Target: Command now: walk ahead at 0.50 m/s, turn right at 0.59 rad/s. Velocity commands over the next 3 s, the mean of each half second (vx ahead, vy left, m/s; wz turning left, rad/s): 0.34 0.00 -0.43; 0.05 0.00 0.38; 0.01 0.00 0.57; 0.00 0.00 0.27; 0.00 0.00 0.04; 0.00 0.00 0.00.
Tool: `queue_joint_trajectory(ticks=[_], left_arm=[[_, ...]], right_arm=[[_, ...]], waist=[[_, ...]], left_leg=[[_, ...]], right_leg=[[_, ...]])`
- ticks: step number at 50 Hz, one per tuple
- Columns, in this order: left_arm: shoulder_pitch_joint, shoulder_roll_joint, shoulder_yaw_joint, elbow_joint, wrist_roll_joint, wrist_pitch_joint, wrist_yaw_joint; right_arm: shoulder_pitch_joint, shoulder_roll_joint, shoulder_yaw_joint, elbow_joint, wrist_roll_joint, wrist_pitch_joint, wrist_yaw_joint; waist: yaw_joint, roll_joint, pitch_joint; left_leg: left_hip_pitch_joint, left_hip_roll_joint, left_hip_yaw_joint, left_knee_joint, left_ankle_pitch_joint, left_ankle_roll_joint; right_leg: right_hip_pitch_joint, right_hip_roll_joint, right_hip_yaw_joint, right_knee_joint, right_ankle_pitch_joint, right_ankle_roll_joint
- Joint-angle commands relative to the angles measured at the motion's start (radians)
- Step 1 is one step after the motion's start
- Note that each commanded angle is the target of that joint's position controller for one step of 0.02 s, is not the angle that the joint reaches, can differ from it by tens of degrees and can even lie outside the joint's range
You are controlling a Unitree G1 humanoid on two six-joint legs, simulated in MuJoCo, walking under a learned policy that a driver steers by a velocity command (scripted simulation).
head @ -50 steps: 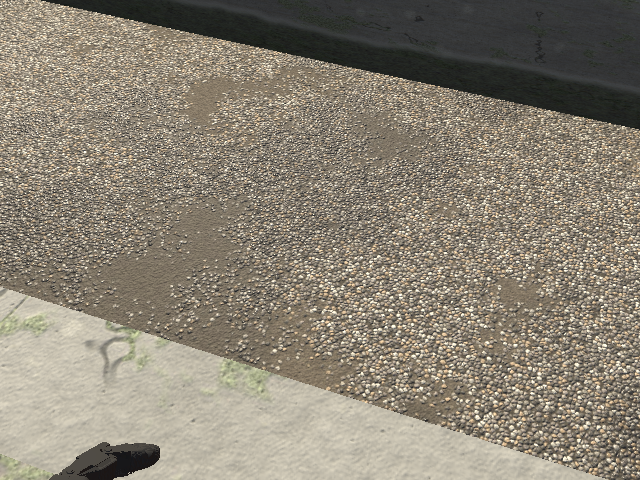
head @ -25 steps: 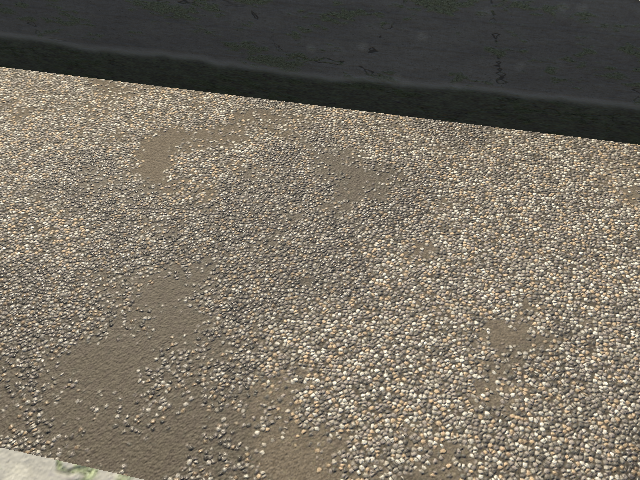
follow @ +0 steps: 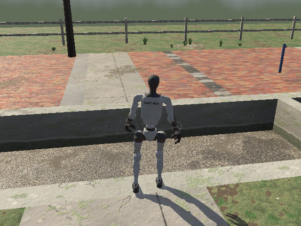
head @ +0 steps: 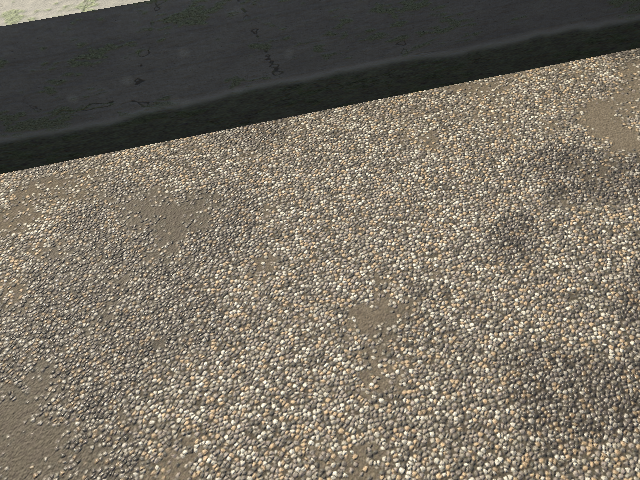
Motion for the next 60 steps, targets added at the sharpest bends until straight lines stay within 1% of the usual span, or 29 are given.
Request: queue_joint_trajectory(ticks=[1, 3, 5, 6, 8, 10, 11, 12, 13, 15, 16, 17, 19, 20, 21, 27, 28, 34, 38, 39, 40, 41, 43, 44, 47, 51, 55, 57, 60], left_arm=[[0.108, 0.199, 0.054, -0.068, 0.023, -0.023, 0.003], [0.029, 0.168, 0.038, -0.080, 0.010, -0.033, 0.008], [-0.022, 0.126, 0.013, -0.095, 0.024, -0.027, 0.014], [-0.029, 0.121, 0.011, -0.098, 0.020, -0.025, 0.021], [-0.002, 0.146, 0.014, -0.081, 0.019, -0.008, 0.035], [-0.008, 0.179, 0.022, -0.078, 0.011, 0.009, 0.041], [-0.027, 0.168, 0.017, -0.083, 0.014, 0.011, 0.038], [-0.045, 0.157, 0.011, -0.090, 0.002, 0.023, 0.036], [-0.080, 0.134, 0.002, -0.092, 0.004, 0.029, 0.034], [-0.103, 0.129, -0.004, -0.114, -0.002, 0.040, 0.035], [-0.057, 0.092, -0.019, -0.114, 0.007, 0.035, 0.032], [-0.009, 0.051, -0.035, -0.109, 0.003, 0.032, 0.024], [-0.049, 0.076, -0.033, -0.081, 0.021, 0.028, 0.014], [-0.062, 0.071, -0.039, -0.072, 0.034, 0.032, 0.009], [-0.054, 0.061, -0.046, -0.077, 0.043, 0.028, -0.005], [-0.062, 0.099, -0.041, -0.032, 0.049, -0.012, -0.014], [-0.073, 0.087, -0.046, -0.043, 0.052, -0.012, -0.015], [-0.090, 0.087, -0.031, -0.058, 0.047, -0.017, -0.017], [-0.088, 0.096, -0.017, -0.057, 0.052, -0.017, -0.012], [-0.113, 0.126, -0.007, -0.071, 0.033, -0.017, -0.007], [-0.107, 0.129, -0.004, -0.071, 0.035, -0.015, -0.001], [-0.087, 0.118, -0.010, -0.067, 0.052, -0.014, 0.000], [-0.093, 0.111, -0.007, -0.070, 0.052, -0.008, 0.000], [-0.062, 0.090, -0.007, -0.048, 0.066, -0.004, -0.006], [-0.067, 0.114, 0.012, -0.037, 0.059, -0.002, -0.011], [-0.064, 0.118, 0.024, -0.018, 0.056, -0.009, -0.008], [-0.028, 0.138, 0.040, 0.016, 0.046, 0.000, 0.003], [-0.010, 0.159, 0.053, 0.039, 0.043, 0.006, 0.016], [-0.050, 0.180, 0.059, 0.042, 0.037, 0.013, 0.059]], right_arm=[[-0.116, -0.144, -0.022, -0.159, 0.020, -0.049, -0.007], [-0.069, -0.130, -0.015, -0.139, -0.020, -0.044, -0.012], [-0.082, -0.102, 0.007, -0.156, -0.039, -0.032, -0.011], [-0.100, -0.083, 0.024, -0.167, -0.048, -0.039, -0.005], [-0.162, -0.042, 0.059, -0.188, -0.048, -0.042, 0.010], [-0.170, -0.058, 0.066, -0.187, -0.025, -0.036, 0.023], [-0.172, -0.054, 0.072, -0.190, -0.027, -0.026, 0.025], [-0.158, -0.061, 0.071, -0.196, -0.038, -0.019, 0.023], [-0.119, -0.039, 0.078, -0.187, -0.052, -0.022, 0.028], [-0.095, -0.061, 0.071, -0.205, -0.049, -0.015, 0.033], [-0.105, -0.080, 0.073, -0.208, -0.060, -0.010, 0.036], [-0.183, -0.061, 0.087, -0.213, -0.054, -0.010, 0.039], [-0.250, -0.004, 0.109, -0.229, -0.017, -0.014, 0.049], [-0.229, -0.003, 0.114, -0.218, -0.006, -0.020, 0.056], [-0.249, -0.018, 0.121, -0.228, -0.007, -0.022, 0.067], [-0.150, -0.078, 0.105, -0.216, 0.006, -0.002, 0.058], [-0.146, -0.079, 0.101, -0.226, -0.005, 0.009, 0.057], [-0.134, -0.094, 0.068, -0.278, -0.006, 0.062, 0.042], [-0.132, -0.110, 0.050, -0.314, -0.001, 0.075, 0.039], [-0.144, -0.137, 0.041, -0.331, 0.010, 0.080, 0.043], [-0.124, -0.138, 0.037, -0.333, 0.005, 0.084, 0.041], [-0.103, -0.123, 0.039, -0.332, -0.006, 0.098, 0.046], [-0.097, -0.126, 0.033, -0.343, -0.004, 0.108, 0.049], [-0.090, -0.111, 0.034, -0.340, -0.009, 0.106, 0.044], [-0.139, -0.131, 0.024, -0.366, 0.014, 0.093, 0.044], [-0.111, -0.126, 0.016, -0.379, 0.019, 0.092, 0.035], [-0.066, -0.106, 0.010, -0.381, 0.020, 0.094, 0.033], [-0.054, -0.086, 0.009, -0.377, 0.014, 0.088, 0.041], [-0.058, -0.086, -0.008, -0.371, 0.041, 0.084, 0.030]], waist=[[0.082, -0.268, -0.110], [0.039, -0.173, -0.142], [0.016, -0.151, -0.173], [0.016, -0.122, -0.201], [0.049, -0.103, -0.245], [0.058, -0.131, -0.238], [0.054, -0.139, -0.217], [0.041, -0.108, -0.186], [0.004, -0.097, -0.193], [-0.007, -0.095, -0.156], [0.033, 0.016, -0.177], [0.090, 0.138, -0.156], [0.086, 0.056, -0.048], [0.078, -0.009, -0.020], [0.110, -0.030, 0.008], [0.076, -0.036, -0.083], [0.074, -0.033, -0.111], [0.053, 0.011, -0.137], [0.046, 0.011, -0.151], [0.041, -0.009, -0.143], [0.034, -0.019, -0.187], [0.031, -0.039, -0.218], [0.032, -0.035, -0.222], [0.043, -0.003, -0.226], [0.060, 0.043, -0.106], [0.051, 0.002, -0.128], [0.049, -0.052, -0.146], [0.060, -0.120, -0.149], [0.056, -0.112, -0.071]], left_leg=[[-0.438, -0.096, -0.114, 0.437, -0.041, -0.006], [-0.362, -0.070, -0.141, 0.407, 0.027, -0.008], [-0.267, -0.062, -0.153, 0.275, 0.045, -0.011], [-0.241, -0.062, -0.148, 0.144, 0.048, -0.008], [-0.148, -0.078, -0.133, -0.075, 0.113, 0.005], [-0.096, -0.090, -0.135, -0.182, 0.133, 0.019], [-0.044, -0.099, -0.115, -0.197, 0.157, 0.019], [0.011, -0.121, -0.094, -0.234, 0.193, 0.030], [0.121, -0.109, -0.095, -0.245, 0.290, 0.049], [0.253, -0.033, -0.132, -0.386, 0.379, 0.105], [0.334, 0.060, -0.199, -0.395, 0.550, 0.165], [0.247, 0.105, -0.274, -0.467, 0.476, 0.215], [0.081, 0.042, -0.249, -0.552, 0.222, 0.177], [0.052, 0.014, -0.224, -0.569, 0.150, 0.152], [0.022, 0.019, -0.234, -0.596, 0.199, 0.150], [0.201, -0.003, -0.270, -0.572, 0.418, 0.180], [0.210, -0.002, -0.281, -0.565, 0.445, 0.186], [0.177, -0.011, -0.341, -0.505, 0.519, 0.209], [0.123, -0.032, -0.371, -0.453, 0.535, 0.199], [0.121, -0.035, -0.365, -0.418, 0.704, 0.192], [0.124, -0.041, -0.360, -0.387, 0.751, 0.185], [0.120, -0.045, -0.364, -0.369, 0.733, 0.181], [0.053, -0.057, -0.373, -0.364, 0.623, 0.170], [0.001, -0.054, -0.408, -0.396, 0.388, 0.175], [-0.126, -0.060, -0.462, -0.438, 0.258, 0.176], [-0.186, -0.090, -0.456, -0.366, 0.234, 0.145], [-0.279, -0.135, -0.367, -0.233, 0.153, 0.093], [-0.253, -0.158, -0.270, -0.066, 0.008, 0.070], [-0.253, -0.096, -0.185, 0.268, -0.144, 0.022]], right_leg=[[0.317, -0.256, 0.501, -0.372, 0.261, -0.273], [0.255, -0.203, 0.391, -0.314, 0.406, -0.235], [0.210, -0.166, 0.345, -0.301, 0.495, -0.213], [0.231, -0.149, 0.327, -0.290, 0.475, -0.209], [0.284, -0.125, 0.351, -0.305, 0.414, -0.185], [0.299, -0.132, 0.416, -0.341, 0.299, -0.187], [0.255, -0.116, 0.421, -0.356, 0.271, -0.186], [0.198, -0.109, 0.443, -0.360, 0.253, -0.192], [0.117, -0.104, 0.451, -0.352, 0.250, -0.182], [0.026, -0.053, 0.437, -0.303, 0.072, -0.118], [-0.022, -0.007, 0.372, -0.255, -0.110, -0.071], [0.016, 0.032, 0.280, -0.250, -0.195, -0.020], [0.128, 0.029, 0.248, -0.328, -0.112, 0.012], [0.166, 0.024, 0.255, -0.370, -0.090, 0.007], [0.200, 0.008, 0.257, -0.376, -0.030, -0.009], [0.228, 0.005, 0.180, -0.383, 0.134, -0.003], [0.247, 0.002, 0.166, -0.370, 0.149, -0.007], [0.231, -0.002, 0.086, -0.281, 0.201, -0.007], [0.263, -0.012, 0.055, -0.239, 0.257, -0.016], [0.254, -0.027, 0.067, -0.225, 0.407, -0.011], [0.284, -0.037, 0.062, -0.206, 0.473, -0.016], [0.311, -0.045, 0.064, -0.203, 0.505, -0.028], [0.344, -0.060, 0.063, -0.196, 0.503, -0.047], [0.380, -0.056, 0.043, -0.202, 0.317, -0.062], [0.351, -0.040, 0.007, -0.217, 0.150, -0.054], [0.397, -0.082, 0.009, -0.222, 0.246, -0.084], [0.445, -0.195, 0.056, -0.249, 0.314, -0.155], [0.376, -0.304, 0.143, -0.289, 0.338, -0.229], [0.201, -0.411, 0.160, -0.385, 0.267, -0.275]])
Next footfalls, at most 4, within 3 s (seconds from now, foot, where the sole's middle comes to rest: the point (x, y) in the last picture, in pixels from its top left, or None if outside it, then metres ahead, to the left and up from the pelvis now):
0.30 left None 0.12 0.11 -0.75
1.34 left None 0.09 0.15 -0.75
1.82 right None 0.14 -0.09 -0.75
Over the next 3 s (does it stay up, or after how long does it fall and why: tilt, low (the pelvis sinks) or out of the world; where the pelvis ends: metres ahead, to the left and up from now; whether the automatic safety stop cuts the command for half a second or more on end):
stays up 0.08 0.00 0.04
